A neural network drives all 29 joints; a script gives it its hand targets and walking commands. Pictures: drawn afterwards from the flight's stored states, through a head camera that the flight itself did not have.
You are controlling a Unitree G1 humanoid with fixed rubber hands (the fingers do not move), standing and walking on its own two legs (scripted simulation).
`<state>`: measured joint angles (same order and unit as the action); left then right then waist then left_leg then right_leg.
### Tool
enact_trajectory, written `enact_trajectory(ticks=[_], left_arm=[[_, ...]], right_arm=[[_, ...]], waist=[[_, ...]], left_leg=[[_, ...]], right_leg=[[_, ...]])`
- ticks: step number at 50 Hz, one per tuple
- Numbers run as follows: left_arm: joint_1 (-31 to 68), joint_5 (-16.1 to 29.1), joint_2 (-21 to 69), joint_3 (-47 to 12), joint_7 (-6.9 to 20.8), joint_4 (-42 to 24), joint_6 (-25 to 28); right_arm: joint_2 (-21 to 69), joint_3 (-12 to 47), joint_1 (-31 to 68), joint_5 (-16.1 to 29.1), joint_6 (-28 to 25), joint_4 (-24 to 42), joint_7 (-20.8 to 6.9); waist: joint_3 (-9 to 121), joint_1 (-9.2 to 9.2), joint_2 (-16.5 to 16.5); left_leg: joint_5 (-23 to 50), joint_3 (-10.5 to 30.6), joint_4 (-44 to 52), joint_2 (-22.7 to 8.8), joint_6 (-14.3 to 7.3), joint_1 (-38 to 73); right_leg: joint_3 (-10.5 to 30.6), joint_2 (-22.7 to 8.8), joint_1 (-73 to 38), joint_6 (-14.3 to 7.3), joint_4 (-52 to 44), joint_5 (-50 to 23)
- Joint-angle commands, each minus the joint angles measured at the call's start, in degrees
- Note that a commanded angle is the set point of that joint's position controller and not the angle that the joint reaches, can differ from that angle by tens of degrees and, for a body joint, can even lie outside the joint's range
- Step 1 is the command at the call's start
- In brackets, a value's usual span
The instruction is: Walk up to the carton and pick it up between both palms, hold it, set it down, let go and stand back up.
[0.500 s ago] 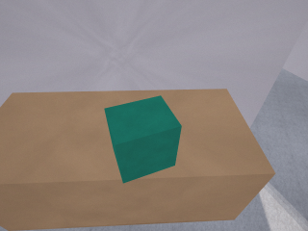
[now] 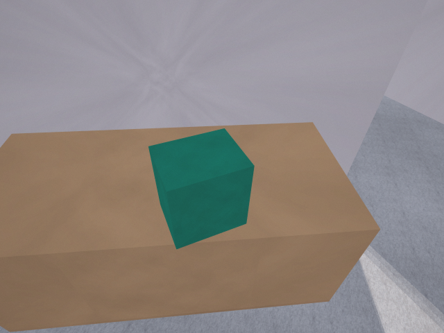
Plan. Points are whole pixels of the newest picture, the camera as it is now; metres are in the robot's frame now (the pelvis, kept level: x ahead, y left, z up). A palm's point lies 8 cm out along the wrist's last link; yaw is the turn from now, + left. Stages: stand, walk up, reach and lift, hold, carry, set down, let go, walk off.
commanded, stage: stand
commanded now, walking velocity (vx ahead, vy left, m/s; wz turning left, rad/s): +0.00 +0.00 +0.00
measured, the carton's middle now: (200, 187) +0.57 +0.09 -0.10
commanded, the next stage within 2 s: none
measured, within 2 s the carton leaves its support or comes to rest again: neither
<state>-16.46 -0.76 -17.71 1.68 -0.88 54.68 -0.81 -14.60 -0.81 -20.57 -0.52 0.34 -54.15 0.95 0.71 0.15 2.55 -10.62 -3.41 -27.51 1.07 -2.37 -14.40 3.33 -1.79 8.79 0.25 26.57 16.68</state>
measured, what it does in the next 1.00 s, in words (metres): stands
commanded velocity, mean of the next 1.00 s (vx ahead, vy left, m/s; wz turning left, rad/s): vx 0.00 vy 0.00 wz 0.00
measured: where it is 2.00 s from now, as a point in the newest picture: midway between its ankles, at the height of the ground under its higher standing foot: outside the picture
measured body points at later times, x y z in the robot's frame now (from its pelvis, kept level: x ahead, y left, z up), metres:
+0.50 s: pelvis -0.04 -0.03 +0.01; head -0.05 -0.02 +0.45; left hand -0.01 +0.26 -0.13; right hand +0.00 -0.33 -0.12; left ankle +0.05 +0.10 -0.73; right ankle +0.00 -0.15 -0.73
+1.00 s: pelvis -0.01 -0.03 +0.01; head +0.00 -0.01 +0.45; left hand +0.05 +0.27 -0.14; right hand +0.02 -0.32 -0.12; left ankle +0.05 +0.10 -0.74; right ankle +0.00 -0.16 -0.74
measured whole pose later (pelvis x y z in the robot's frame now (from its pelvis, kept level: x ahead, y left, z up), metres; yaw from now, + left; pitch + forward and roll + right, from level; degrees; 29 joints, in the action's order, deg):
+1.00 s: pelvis -0.01 -0.03 +0.01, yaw +0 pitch -2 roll -1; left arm -12.8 -0.2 -19.5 1.9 -0.1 56.6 0.2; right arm -16.5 -1.9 -17.0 -0.5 0.1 -57.1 0.2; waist -2.3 0.2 1.9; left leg -8.1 1.8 -24.5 -0.6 0.7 -14.5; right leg -0.3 -0.3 9.2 0.8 23.9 12.8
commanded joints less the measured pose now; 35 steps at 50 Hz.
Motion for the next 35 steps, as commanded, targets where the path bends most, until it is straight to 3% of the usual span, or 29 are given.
enact_trajectory(ticks=[1, 2, 3, 4, 5, 7, 9, 12, 13, 14, 15, 16, 17, 18, 19, 20, 21, 22, 23, 24, 25, 27, 28, 29, 31, 32, 33, 34, 35], left_arm=[[2.32, 0.36, -13.37, 1.6, -1.31, -4.54, 4.0], [1.65, 1.39, -11.97, 0.82, -0.92, -3.29, 4.21], [3.51, 1.31, -11.02, 1.15, -1.12, -2.16, 3.5], [0.02, 1.51, -10.19, 0.25, -0.97, -1.75, 3.41], [-1.21, 1.14, -9.39, 0.1, -1.07, -1.67, 2.96], [1.78, 1.08, -12.13, 0.19, -0.8, -1.7, 2.89], [2.12, 1.28, -12.28, 0.6, -0.59, -2.66, 1.89], [3.74, 0.96, -11.64, 0.26, -0.69, -2.68, 1.27], [0.03, 0.9, -13.68, 0.87, -0.66, -2.0, 1.43], [2.43, 0.74, -14.83, 1.49, -0.52, -2.48, 1.49], [1.31, 0.45, -12.42, 0.6, -0.29, -1.63, 1.53], [1.27, 0.2, -10.11, -0.43, -0.03, -2.2, 2.12], [-0.32, 0.29, -12.44, 0.39, -0.42, -0.24, 2.03], [-1.24, 0.85, -10.96, -0.1, -0.11, -1.11, 2.33], [1.79, 0.63, -12.73, 0.24, -0.09, -1.21, 2.39], [0.91, 0.5, -11.85, 0.2, -0.36, -1.51, 2.46], [5.56, 0.83, -11.19, 0.15, -0.61, -3.11, 2.41], [6.28, 0.51, -14.95, 1.05, -0.62, -4.33, 2.12], [7.33, 0.42, -14.47, 1.4, -0.4, -4.07, 1.68], [4.85, 0.17, -15.33, 2.06, -0.36, -3.76, 1.69], [6.06, 0.87, -15.67, 2.34, 0.08, -4.18, 1.59], [3.75, 0.48, -10.84, 1.23, 0.35, -2.67, 1.18], [2.34, 0.92, -13.57, 2.47, 0.16, -2.74, 1.14], [1.6, 0.46, -11.22, 1.72, 0.12, -1.31, 1.27], [-0.89, 1.09, -10.36, 1.38, 0.45, -1.05, 1.72], [0.19, 0.83, -10.05, 0.82, 0.43, -0.98, 2.18], [0.55, 0.95, -9.65, 1.23, 0.43, -0.55, 2.31], [1.97, 0.53, -12.66, 1.53, -0.32, -2.53, 2.51], [1.28, 0.55, -14.68, 2.7, -0.23, -1.19, 2.08]], right_arm=[[-13.2, -3.63, -1.42, 0.7, -3.25, 4.18, 0.24], [-12.65, -4.18, 0.66, 0.63, -3.31, 3.32, 0.29], [-11.78, -3.55, -0.45, 0.68, -3.13, 3.04, 0.17], [-14.73, -4.05, 0.62, 0.67, -2.6, 3.02, 0.25], [-15.77, -4.67, 2.32, 0.39, -2.35, 2.45, 0.26], [-11.12, -3.53, 2.68, 0.77, -1.81, 3.57, -0.42], [-14.99, -4.38, 3.32, 0.3, -1.06, 2.67, 0.03], [-15.03, -5.0, 3.84, 0.28, -0.17, 2.69, -0.46], [-15.38, -4.7, 5.73, -0.31, -0.04, 3.21, -0.86], [-15.74, -4.91, 7.79, -0.04, 0.01, 4.57, -0.67], [-12.69, -4.24, 5.75, 0.03, 0.2, 3.48, -0.81], [-15.35, -4.93, 6.03, -0.4, -0.39, 4.09, -0.51], [-12.97, -4.23, 2.51, 0.17, -0.51, 1.02, -0.34], [-15.29, -4.75, 3.83, 0.64, -0.7, 2.31, -0.5], [-14.84, -5.0, 2.09, 0.27, -0.64, 1.44, -0.81], [-12.98, -4.42, 0.67, 0.17, -0.44, 0.32, -0.94], [-14.37, -4.47, 2.44, -0.21, -0.67, 1.37, -0.94], [-13.78, -4.53, 3.74, -0.22, -0.4, 1.59, -0.85], [-15.15, -4.71, 4.67, -0.44, -0.81, 2.56, -1.06], [-12.54, -3.97, 2.81, -0.43, -0.17, 1.36, -0.79], [-16.12, -4.62, 2.43, -0.5, -0.3, 1.86, -0.81], [-15.5, -4.73, 5.32, 0.17, -0.45, 1.94, -0.91], [-14.63, -4.3, 4.98, 0.24, -0.68, 2.54, -1.12], [-14.9, -4.62, 5.66, -0.27, -1.21, 2.04, -0.69], [-16.36, -4.4, 4.91, 0.27, -1.36, 1.37, -0.46], [-12.96, -3.97, 5.35, 0.54, -1.44, 1.78, -0.88], [-14.76, -4.21, 4.03, 0.11, -1.79, 0.72, -0.32], [-13.49, -3.57, 6.4, -0.54, -1.52, 2.58, -0.08], [-12.65, -3.4, 4.88, -0.23, -1.04, 1.55, -0.33]], waist=[[-2.09, 1.74, -1.59], [-0.79, 2.27, -0.89], [-1.96, 1.58, -0.08], [-1.21, 1.35, -3.08], [-1.22, 0.08, -2.74], [-3.13, 1.65, 0.69], [-5.67, 0.95, -4.51], [-10.42, 1.07, -1.73], [-9.11, -0.69, -3.36], [-9.17, -0.21, -4.34], [-7.66, -0.29, -0.62], [-5.63, -0.72, -3.17], [-3.53, 0.74, -2.17], [-2.55, 0.49, -1.64], [-0.65, 2.1, 1.1], [-3.73, 1.13, 2.11], [-4.0, 3.15, -2.39], [-5.16, 2.65, 0.3], [-3.33, 1.7, -1.85], [-3.31, 1.82, 0.54], [-5.78, 0.91, -0.21], [-8.06, -0.53, -3.84], [-7.44, -0.38, -5.03], [-7.05, -0.79, -4.51], [-2.24, -2.29, -6.22], [-1.19, -1.08, -4.73], [-0.65, -1.09, -2.43], [-2.15, -1.88, -1.68], [-2.35, -1.43, 0.54]], left_leg=[[3.51, 11.55, 9.28, -7.92, -0.11, 6.23], [5.48, 9.52, 10.32, -6.91, 0.19, 8.69], [5.28, 9.78, 10.63, -7.9, 0.76, 9.23], [-0.17, 10.05, 9.92, -7.62, 0.55, 10.28], [-0.15, 10.43, 9.49, -7.68, 0.37, 7.74], [-2.84, 10.12, 11.02, -7.52, 1.27, 8.23], [-15.16, 10.03, 13.07, -7.09, 0.96, 1.16], [-22.08, 10.21, 13.44, -7.03, 1.4, -0.1], [-24.78, 12.5, 14.77, -7.72, 0.96, -2.2], [-23.33, 12.59, 14.55, -7.95, 0.97, -1.36], [-19.1, 11.96, 13.28, -6.79, 1.34, 0.08], [-16.06, 10.69, 12.29, -7.7, 1.17, 0.37], [-11.2, 9.44, 10.64, -5.39, 2.61, 4.06], [-10.93, 9.75, 9.29, -6.18, 2.18, 5.03], [-9.64, 8.34, 7.32, -4.88, 1.99, 6.14], [-6.83, 5.54, 3.76, -3.4, 2.17, 5.83], [-7.53, 7.34, 5.8, -5.45, 1.63, 5.68], [-8.5, 8.14, 6.33, -5.17, 1.77, 6.91], [-12.5, 7.96, 7.0, -5.45, 1.92, 5.33], [-16.73, 9.75, 7.21, -5.45, 1.79, 5.9], [-22.9, 11.17, 9.94, -6.22, 1.34, -0.25], [-21.69, 12.88, 12.56, -7.22, 1.8, -1.96], [-21.99, 12.42, 13.07, -7.06, 1.95, -3.82], [-16.41, 11.7, 12.36, -6.75, 2.23, -4.29], [-14.02, 13.19, 12.8, -8.05, 1.5, -2.01], [-8.34, 11.28, 10.77, -6.62, 1.72, -0.87], [-9.06, 9.62, 8.3, -5.43, 1.89, 0.87], [-11.4, 11.18, 9.67, -6.73, 2.28, -1.37], [-16.22, 10.74, 8.99, -5.67, 3.1, -1.19]], right_leg=[[7.13, -6.84, 0.97, -1.35, -8.66, -9.03], [3.54, -5.12, 2.24, -0.57, -6.56, -8.43], [3.58, -3.85, 3.47, -0.69, -9.09, -4.96], [2.59, -3.18, 1.96, -0.22, -9.09, -4.96], [2.22, -3.29, -0.3, -0.12, -9.8, -5.37], [2.62, -3.89, 4.2, -0.92, -10.77, 0.24], [2.1, -2.76, 3.54, -0.55, -10.91, 4.2], [4.17, -2.74, 10.74, -1.41, -12.11, 15.34], [3.56, -2.51, 8.83, -1.46, -11.55, 16.4], [4.43, -3.21, 10.68, -1.95, -12.65, 15.66], [2.72, -1.77, 7.91, -1.15, -10.3, 11.65], [2.27, -2.05, 5.84, -1.12, -9.35, 4.6], [3.45, -2.36, 7.17, -1.63, -9.82, 8.99], [4.82, -3.86, 8.22, -2.3, -11.68, 11.44], [3.73, -3.11, 8.16, -2.43, -11.45, 11.94], [5.6, -4.04, 9.67, -3.09, -14.01, 14.07], [8.52, -6.32, 11.43, -3.22, -15.29, 17.2], [6.6, -5.25, 13.75, -2.99, -14.62, 19.17], [6.21, -4.48, 12.76, -2.98, -14.59, 19.81], [5.99, -3.66, 14.74, -2.68, -13.93, 23.46], [4.29, -1.91, 13.5, -2.3, -12.65, 24.12], [3.63, -1.91, 10.08, -1.6, -10.45, 16.19], [2.67, -1.49, 8.49, -1.57, -7.91, 12.38], [3.77, -2.69, 5.63, -2.29, -7.81, 9.26], [2.52, -2.62, 0.89, -2.87, -6.73, 3.25], [2.61, -3.42, 0.29, -2.74, -6.62, 0.21], [2.71, -2.22, 1.05, -3.28, -8.66, 4.84], [4.24, -3.34, 2.74, -2.54, -9.97, 6.87], [6.64, -4.59, 5.15, -2.58, -13.34, 19.66]])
